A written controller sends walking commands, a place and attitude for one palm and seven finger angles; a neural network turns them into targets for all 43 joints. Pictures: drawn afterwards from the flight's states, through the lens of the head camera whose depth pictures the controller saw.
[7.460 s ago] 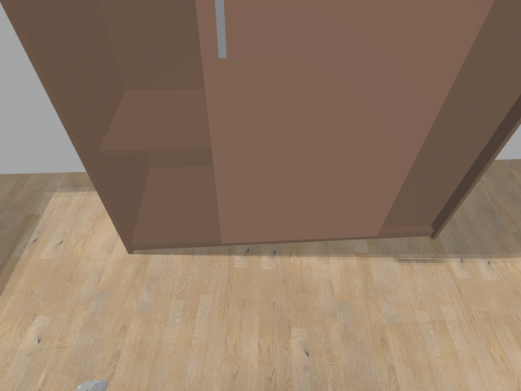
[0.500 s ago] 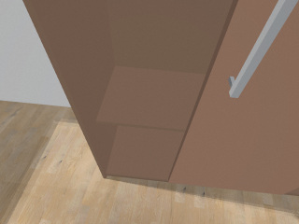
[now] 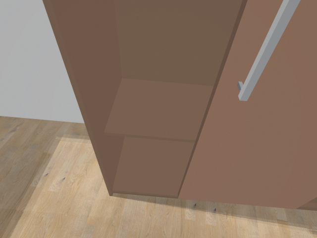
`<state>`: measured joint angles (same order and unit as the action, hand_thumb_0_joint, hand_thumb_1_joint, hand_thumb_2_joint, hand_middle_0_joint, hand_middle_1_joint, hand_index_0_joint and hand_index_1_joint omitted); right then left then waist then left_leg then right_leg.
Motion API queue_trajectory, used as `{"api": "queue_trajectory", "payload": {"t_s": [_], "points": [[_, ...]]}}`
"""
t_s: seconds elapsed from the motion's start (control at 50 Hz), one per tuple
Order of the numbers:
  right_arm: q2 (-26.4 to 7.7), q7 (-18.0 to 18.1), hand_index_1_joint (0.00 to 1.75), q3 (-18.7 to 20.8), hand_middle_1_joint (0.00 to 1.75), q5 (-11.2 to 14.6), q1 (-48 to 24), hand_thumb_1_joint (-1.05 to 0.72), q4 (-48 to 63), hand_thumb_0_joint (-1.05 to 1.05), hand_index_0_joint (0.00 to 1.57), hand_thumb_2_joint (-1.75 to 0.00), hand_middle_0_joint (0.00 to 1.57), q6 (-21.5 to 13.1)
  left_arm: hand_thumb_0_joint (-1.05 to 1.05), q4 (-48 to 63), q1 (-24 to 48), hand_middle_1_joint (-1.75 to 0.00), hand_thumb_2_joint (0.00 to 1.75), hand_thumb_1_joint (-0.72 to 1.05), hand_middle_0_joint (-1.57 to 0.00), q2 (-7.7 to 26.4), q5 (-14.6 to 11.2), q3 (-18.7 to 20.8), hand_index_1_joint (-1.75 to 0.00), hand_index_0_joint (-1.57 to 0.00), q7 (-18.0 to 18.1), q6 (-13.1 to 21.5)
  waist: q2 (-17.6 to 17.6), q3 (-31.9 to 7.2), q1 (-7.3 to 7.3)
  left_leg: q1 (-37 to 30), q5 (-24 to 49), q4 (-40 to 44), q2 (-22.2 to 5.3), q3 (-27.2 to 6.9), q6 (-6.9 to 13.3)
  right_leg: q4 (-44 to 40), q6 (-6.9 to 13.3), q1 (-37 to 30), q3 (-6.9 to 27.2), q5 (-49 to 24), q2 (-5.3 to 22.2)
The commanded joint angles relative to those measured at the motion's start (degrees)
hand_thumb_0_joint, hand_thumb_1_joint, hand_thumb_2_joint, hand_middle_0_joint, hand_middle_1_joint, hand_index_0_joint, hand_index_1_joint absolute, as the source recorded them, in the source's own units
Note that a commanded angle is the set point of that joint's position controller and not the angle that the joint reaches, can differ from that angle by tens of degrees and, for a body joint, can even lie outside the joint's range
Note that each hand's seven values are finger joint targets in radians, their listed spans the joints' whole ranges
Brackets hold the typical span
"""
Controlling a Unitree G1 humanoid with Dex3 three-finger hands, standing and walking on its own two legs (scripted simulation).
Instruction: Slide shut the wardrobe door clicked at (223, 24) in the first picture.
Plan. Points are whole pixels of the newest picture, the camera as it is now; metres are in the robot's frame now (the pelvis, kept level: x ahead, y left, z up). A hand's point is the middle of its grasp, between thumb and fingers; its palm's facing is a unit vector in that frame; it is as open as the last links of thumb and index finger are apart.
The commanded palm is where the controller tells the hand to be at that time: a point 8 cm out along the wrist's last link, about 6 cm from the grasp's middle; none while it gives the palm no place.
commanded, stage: come to a stop and stand still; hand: right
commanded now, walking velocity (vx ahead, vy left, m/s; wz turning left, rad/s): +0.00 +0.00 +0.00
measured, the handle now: (261, 50) +0.46 -0.19 +0.28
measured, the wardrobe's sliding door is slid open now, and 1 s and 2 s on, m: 0.41 0.41 0.41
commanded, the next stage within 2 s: look again from close up in 0.90 s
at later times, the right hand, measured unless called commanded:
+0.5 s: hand out of the picture -0.04 -0.20 -0.18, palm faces +0.05 +0.99 -0.13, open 7.4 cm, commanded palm none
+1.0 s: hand out of the picture -0.05 -0.20 -0.17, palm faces +0.05 +0.99 -0.11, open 7.4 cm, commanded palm none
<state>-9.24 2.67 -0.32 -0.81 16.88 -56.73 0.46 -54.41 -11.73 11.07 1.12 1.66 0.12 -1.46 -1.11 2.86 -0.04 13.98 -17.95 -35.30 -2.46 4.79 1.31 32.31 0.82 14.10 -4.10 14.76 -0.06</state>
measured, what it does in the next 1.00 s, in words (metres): shifts its weight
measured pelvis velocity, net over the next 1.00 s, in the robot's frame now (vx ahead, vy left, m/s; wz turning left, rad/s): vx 0.00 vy -0.06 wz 0.00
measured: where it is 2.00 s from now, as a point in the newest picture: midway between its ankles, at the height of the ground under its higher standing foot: outside the picture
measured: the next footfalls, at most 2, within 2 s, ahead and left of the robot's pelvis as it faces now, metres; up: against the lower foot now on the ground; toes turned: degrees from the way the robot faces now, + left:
none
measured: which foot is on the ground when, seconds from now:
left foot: down 0.00-1.00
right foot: down 0.00-1.00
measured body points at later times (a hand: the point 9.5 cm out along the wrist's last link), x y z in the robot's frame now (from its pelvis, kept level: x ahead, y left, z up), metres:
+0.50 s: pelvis -0.02 -0.04 +0.01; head -0.04 -0.06 +0.46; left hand -0.05 +0.18 -0.14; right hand -0.05 -0.25 -0.16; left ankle +0.02 +0.10 -0.73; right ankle +0.03 -0.11 -0.73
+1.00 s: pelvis +0.00 -0.06 +0.01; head -0.01 -0.08 +0.46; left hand +0.00 +0.16 -0.14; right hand -0.05 -0.25 -0.16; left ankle +0.02 +0.10 -0.73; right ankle +0.03 -0.11 -0.73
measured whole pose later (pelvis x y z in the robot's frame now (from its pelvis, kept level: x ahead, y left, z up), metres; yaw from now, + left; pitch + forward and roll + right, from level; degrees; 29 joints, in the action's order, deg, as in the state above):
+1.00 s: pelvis +0.00 -0.06 +0.01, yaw +0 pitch -2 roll +1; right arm -6.8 1.9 -0.6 -1.1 22.9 -63.9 -0.7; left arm -64.1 -17.9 7.3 0.8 0.1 0.8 0.9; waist 2.2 -0.5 0.8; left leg 11.8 -11.7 -25.1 -4.1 1.9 -2.7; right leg 25.1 5.6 13.1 -5.5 11.0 -3.3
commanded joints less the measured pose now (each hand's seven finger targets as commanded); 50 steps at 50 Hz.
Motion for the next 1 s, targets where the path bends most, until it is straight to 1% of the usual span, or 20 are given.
{"api": "queue_trajectory", "payload": {"t_s": [0.0, 0.02, 0.08, 0.1, 0.14, 0.2, 0.22, 0.24, 0.3, 0.34, 0.4, 0.42, 0.5, 0.52, 0.64, 0.7, 0.72, 0.78, 0.92, 0.98], "points": [[-8.5, 0.2, 0.30, 1.9, 0.30, -0.3, -0.5, -0.90, 4.5, 0.00, 0.20, -0.90, 0.20, -1.0, 0.00, 2.3, -3.6, -0.30, 0.90, 0.90, -0.20, 4.0, 0.1, 0.3, -0.30, -0.20, -0.1, 0.4, 4.9, 4.6, -1.07, 9.0, -11.5, 16.5, -6.6, -10.5, 2.7, -4.9, 0.7, 1.3, 4.8, 4.3, 2.9], [-8.6, 0.2, 0.30, 1.9, 0.30, -0.3, 0.0, -0.90, 4.5, 0.00, 0.20, -0.90, 0.20, -1.0, 0.00, 2.0, -4.2, -0.30, 0.90, 0.90, -0.20, 4.2, 0.2, 0.3, -0.30, -0.20, -0.2, 0.4, 5.8, 3.9, -0.95, 8.4, -12.2, 16.8, -6.3, -10.1, 2.5, -5.4, 0.9, 1.6, 4.8, 4.9, 3.2], [-8.2, -0.1, 0.30, 2.3, 0.30, -0.3, 0.9, -0.90, 4.7, 0.00, 0.20, -0.90, 0.20, -0.7, 0.00, 1.3, -5.9, -0.30, 0.90, 0.90, -0.20, 4.5, 0.4, 0.2, -0.30, -0.20, -0.1, 0.7, 2.3, 3.4, -0.96, 8.2, -15.2, 15.8, -5.3, -9.1, 2.0, -7.6, 1.3, 4.2, 6.3, 8.9, 3.3], [-7.8, -0.2, 0.30, 2.2, 0.30, -0.3, 1.6, -0.90, 4.4, 0.00, 0.20, -0.90, 0.20, -0.7, 0.00, 1.0, -6.1, -0.30, 0.90, 0.90, -0.20, 4.5, 0.5, 0.1, -0.30, -0.20, 0.0, 0.8, 1.4, 3.5, -0.75, 7.7, -15.0, 15.3, -4.8, -8.7, 1.9, -8.5, 1.5, 5.4, 6.9, 9.8, 3.7], [-7.3, -0.3, 0.30, 2.2, 0.30, -0.4, 2.8, -0.90, 4.1, 0.00, 0.20, -0.90, 0.20, -0.7, 0.00, 0.8, -6.5, -0.30, 0.90, 0.90, -0.20, 4.6, 0.5, 0.1, -0.30, -0.20, 0.1, 0.9, 1.6, 3.5, -0.18, 5.7, -14.8, 14.8, -4.0, -8.0, 1.4, -10.2, 1.8, 8.1, 8.1, 12.4, 4.1], [-6.1, -0.5, 0.30, 2.2, 0.30, -0.3, 4.4, -0.90, 3.1, 0.00, 0.20, -0.90, 0.20, -0.7, 0.00, 0.0, -7.3, -0.30, 0.90, 0.90, -0.20, 4.6, 0.6, -0.2, -0.30, -0.20, 0.3, 1.3, -1.1, 2.7, 0.23, 3.9, -11.9, 12.9, -3.1, -6.6, 1.2, -12.6, 2.1, 9.6, 9.5, 14.0, 4.9], [-6.1, -0.6, 0.30, 2.1, 0.30, -0.3, 5.3, -0.90, 2.7, 0.00, 0.20, -0.90, 0.20, -0.9, 0.00, -0.3, -7.4, -0.30, 0.90, 0.90, -0.20, 4.2, 0.4, -0.2, -0.30, -0.20, 0.4, 1.4, -0.6, 1.6, 0.68, 1.7, -9.9, 13.0, -2.7, -6.3, 1.1, -13.1, 2.3, 10.0, 9.7, 14.1, 5.2], [-5.6, -0.7, 0.30, 2.0, 0.30, -0.3, 5.5, -0.90, 2.3, 0.00, 0.20, -0.90, 0.20, -1.0, 0.00, -0.5, -7.6, -0.30, 0.90, 0.90, -0.20, 4.4, 0.4, -0.3, -0.30, -0.20, 0.5, 1.6, -0.4, 1.5, 0.62, 1.0, -8.9, 12.7, -2.8, -6.4, 1.1, -13.2, 2.3, 10.4, 9.9, 13.8, 5.2], [-4.8, -0.7, 0.30, 1.7, 0.30, -0.2, 6.2, -0.90, 1.0, 0.00, 0.20, -0.90, 0.20, -1.1, 0.00, -2.0, -8.7, -0.30, 0.90, 0.90, -0.20, 3.8, 0.2, -0.5, -0.30, -0.20, 0.6, 1.9, -1.3, 2.0, 0.57, 1.3, -8.0, 12.9, -2.9, -6.2, 1.2, -14.4, 2.3, 9.9, 10.4, 14.1, 5.6], [-4.5, -0.8, 0.30, 1.5, 0.30, -0.3, 6.7, -0.90, 0.1, 0.00, 0.20, -0.90, 0.20, -1.2, 0.00, -2.7, -9.1, -0.30, 0.90, 0.90, -0.20, 3.6, 0.0, -0.6, -0.30, -0.20, 0.7, 2.0, 0.4, 2.4, 0.74, 0.4, -7.1, 13.3, -3.0, -6.2, 1.1, -14.9, 2.4, 10.4, 10.5, 14.4, 5.7], [-3.7, -0.8, 0.30, 1.3, 0.30, -0.3, 7.3, -0.90, -1.0, 0.00, 0.20, -0.90, 0.20, -1.2, 0.00, -4.0, -10.1, -0.30, 0.90, 0.90, -0.20, 3.5, 0.0, -0.7, -0.30, -0.20, 0.8, 2.1, -0.8, 2.7, 0.38, 1.2, -6.4, 13.1, -2.9, -6.1, 1.1, -15.7, 2.4, 9.4, 11.1, 14.4, 5.9], [-3.9, -0.8, 0.30, 1.2, 0.30, -0.3, 7.7, -0.90, -1.3, 0.00, 0.20, -0.90, 0.20, -1.3, 0.00, -4.4, -10.2, -0.30, 0.90, 0.90, -0.20, 3.3, -0.2, -0.7, -0.30, -0.20, 0.8, 2.2, -0.2, 2.7, 0.76, 0.1, -5.2, 13.3, -2.7, -5.6, 1.0, -16.0, 2.6, 9.7, 11.2, 14.6, 6.1], [-2.6, -0.7, 0.30, 1.0, 0.30, -0.4, 8.8, -0.90, -2.8, 0.00, 0.20, -0.90, 0.20, -1.4, 0.00, -5.4, -10.2, -0.30, 0.90, 0.90, -0.20, 3.2, -0.2, -0.7, -0.30, -0.20, 0.9, 2.3, -1.4, 3.6, 0.64, 0.6, -3.9, 12.7, -2.5, -5.2, 0.7, -17.5, 2.7, 9.5, 12.1, 15.9, 6.4], [-2.8, -0.8, 0.30, 1.0, 0.30, -0.4, 9.3, -0.90, -3.2, 0.00, 0.20, -0.90, 0.20, -1.5, 0.00, -5.7, -10.3, -0.30, 0.90, 0.90, -0.20, 2.9, -0.3, -0.7, -0.30, -0.20, 0.9, 2.4, 0.3, 2.8, 0.80, -0.5, -2.4, 12.7, -2.4, -5.4, 0.7, -17.5, 2.9, 9.1, 12.3, 15.1, 6.6], [-1.5, -0.6, 0.30, 0.6, 0.30, -0.5, 10.2, -0.90, -4.6, 0.00, 0.20, -0.90, 0.20, -1.7, 0.00, -6.6, -9.7, -0.30, 0.90, 0.90, -0.20, 2.5, -0.5, -0.6, -0.30, -0.20, 1.0, 2.6, -0.7, 3.9, 0.68, 0.1, 0.4, 12.8, -2.6, -5.4, 0.5, -18.1, 2.7, 7.9, 11.7, 13.8, 6.5], [-0.9, -0.4, 0.30, 0.5, 0.30, -0.6, 10.4, -0.90, -5.2, 0.00, 0.20, -0.90, 0.20, -1.7, 0.00, -7.0, -9.7, -0.30, 0.90, 0.90, -0.20, 2.3, -0.5, -0.6, -0.30, -0.20, 1.1, 2.6, 1.0, 4.5, 0.40, 1.2, 0.3, 13.1, -2.7, -5.5, 0.3, -18.4, 2.7, 6.8, 12.0, 13.2, 6.5], [-1.0, -0.5, 0.30, 0.5, 0.30, -0.6, 10.7, -0.90, -5.4, 0.00, 0.20, -0.90, 0.20, -1.8, 0.00, -7.2, -9.8, -0.30, 0.90, 0.90, -0.20, 2.2, -0.6, -0.6, -0.30, -0.20, 1.1, 2.6, 1.4, 3.9, 0.54, 0.6, 1.2, 13.2, -2.6, -5.5, 0.3, -18.4, 2.8, 6.3, 12.0, 12.4, 6.6], [-0.6, -0.4, 0.30, 0.5, 0.30, -0.6, 10.9, -0.90, -5.6, 0.00, 0.20, -0.90, 0.20, -1.7, 0.00, -7.3, -9.5, -0.30, 0.90, 0.90, -0.20, 2.2, -0.5, -0.6, -0.30, -0.20, 1.1, 2.8, 0.2, 3.5, 0.47, 0.7, 2.0, 12.9, -2.8, -5.3, 0.2, -18.7, 2.7, 5.4, 11.6, 11.8, 6.6], [-0.7, -0.4, 0.30, 0.3, 0.30, -0.5, 10.8, -0.90, -6.2, 0.00, 0.20, -0.90, 0.20, -2.0, 0.00, -7.8, -9.3, -0.30, 0.90, 0.90, -0.20, 1.8, -0.7, -0.8, -0.30, -0.20, 1.2, 3.1, 1.6, 3.1, 0.55, -0.4, 4.9, 13.9, -3.3, -5.9, 0.1, -17.8, 2.6, 3.4, 10.4, 6.8, 6.1], [-0.6, -0.3, 0.30, 0.2, 0.30, -0.4, 10.5, -0.90, -6.4, 0.00, 0.20, -0.90, 0.20, -1.9, 0.00, -7.9, -9.2, -0.30, 0.90, 0.90, -0.20, 1.9, -0.6, -0.9, -0.30, -0.20, 1.2, 3.1, 0.7, 3.0, 0.43, -0.3, 5.2, 13.8, -3.4, -5.9, 0.1, -17.7, 2.4, 2.8, 10.1, 5.9, 6.0]]}}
